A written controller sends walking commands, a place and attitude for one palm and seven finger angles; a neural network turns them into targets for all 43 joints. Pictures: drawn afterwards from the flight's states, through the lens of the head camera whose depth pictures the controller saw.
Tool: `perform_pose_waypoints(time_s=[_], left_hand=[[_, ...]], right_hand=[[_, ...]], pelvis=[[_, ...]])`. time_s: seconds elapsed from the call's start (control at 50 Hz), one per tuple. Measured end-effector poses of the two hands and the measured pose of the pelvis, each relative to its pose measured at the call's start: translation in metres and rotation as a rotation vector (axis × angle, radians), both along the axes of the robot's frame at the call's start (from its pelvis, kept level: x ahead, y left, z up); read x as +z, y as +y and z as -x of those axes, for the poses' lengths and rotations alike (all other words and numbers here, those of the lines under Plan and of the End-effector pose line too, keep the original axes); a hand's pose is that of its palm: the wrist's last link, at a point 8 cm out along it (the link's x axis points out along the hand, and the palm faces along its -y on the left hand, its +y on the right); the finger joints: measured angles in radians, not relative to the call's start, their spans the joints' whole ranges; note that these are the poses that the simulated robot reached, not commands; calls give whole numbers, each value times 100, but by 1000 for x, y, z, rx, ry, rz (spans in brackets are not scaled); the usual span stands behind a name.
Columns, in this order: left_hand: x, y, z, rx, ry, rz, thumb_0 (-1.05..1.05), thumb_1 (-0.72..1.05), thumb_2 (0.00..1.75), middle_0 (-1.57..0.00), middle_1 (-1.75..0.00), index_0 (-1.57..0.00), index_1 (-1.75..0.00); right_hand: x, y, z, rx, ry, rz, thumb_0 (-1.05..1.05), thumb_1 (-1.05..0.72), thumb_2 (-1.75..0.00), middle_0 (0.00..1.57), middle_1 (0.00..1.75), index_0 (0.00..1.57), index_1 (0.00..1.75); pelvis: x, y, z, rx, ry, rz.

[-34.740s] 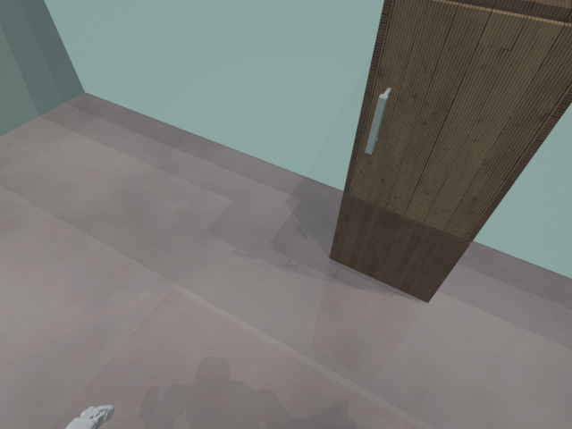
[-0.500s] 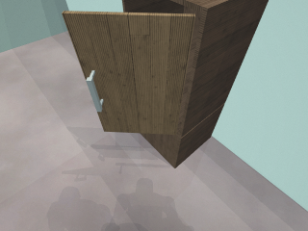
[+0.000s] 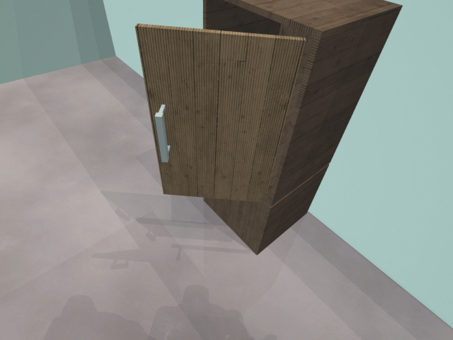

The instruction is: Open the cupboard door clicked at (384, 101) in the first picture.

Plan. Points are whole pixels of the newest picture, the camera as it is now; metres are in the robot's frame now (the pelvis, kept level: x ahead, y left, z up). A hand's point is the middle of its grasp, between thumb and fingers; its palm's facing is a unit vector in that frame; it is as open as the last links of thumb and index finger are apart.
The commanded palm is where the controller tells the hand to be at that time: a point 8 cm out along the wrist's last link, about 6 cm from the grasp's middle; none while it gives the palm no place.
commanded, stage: shuffle to correct the standing spot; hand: left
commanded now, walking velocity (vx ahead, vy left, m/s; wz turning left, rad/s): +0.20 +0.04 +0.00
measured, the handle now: (164, 134) +0.65 +0.22 -0.03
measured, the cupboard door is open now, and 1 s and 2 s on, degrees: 46 46 46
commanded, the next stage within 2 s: come to a stop and stand still in 1.08 s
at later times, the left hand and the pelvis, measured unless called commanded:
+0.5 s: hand out of the picture -0.03 +0.20 -0.17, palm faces +0.05 -0.99 -0.15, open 7.4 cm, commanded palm none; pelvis -0.02 +0.03 +0.01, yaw -1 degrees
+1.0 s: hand out of the picture -0.01 +0.20 -0.18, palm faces +0.09 -0.99 -0.11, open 7.4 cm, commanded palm none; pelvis +0.04 +0.05 +0.00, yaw -1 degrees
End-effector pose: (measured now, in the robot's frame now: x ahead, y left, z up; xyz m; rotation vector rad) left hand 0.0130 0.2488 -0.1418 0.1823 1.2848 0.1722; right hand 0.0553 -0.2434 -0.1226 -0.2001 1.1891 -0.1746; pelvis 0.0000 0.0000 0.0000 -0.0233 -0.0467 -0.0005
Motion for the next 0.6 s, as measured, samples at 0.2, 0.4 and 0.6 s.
perform_pose_waypoints(time_s=[0.2, 0.4, 0.6], left_hand=[[6, -10, 89, 91, 156, 17, 0, 91, 90, -20, -30, -20, -29], [-16, -3, 95, 80, 222, 90, 0, 91, 90, -20, -30, -20, -29], [10, 1, 10, 0, 16, 49, 1, 94, 90, -20, -30, -20, -29]], right_hand=[[-8, 9, 71, -39, 173, -37, 1, -91, -90, 20, 30, 20, 30], [-16, 40, 108, -113, 180, -25, 1, -91, -90, 20, 30, 20, 30], [-16, 66, 114, -148, 187, -110, 1, -91, -90, 21, 30, 20, 30]], pelvis=[[7, 3, 17, 16, 9, -5], [-6, 30, 19, -12, 3, -8], [9, 29, 14, -32, 25, -21]])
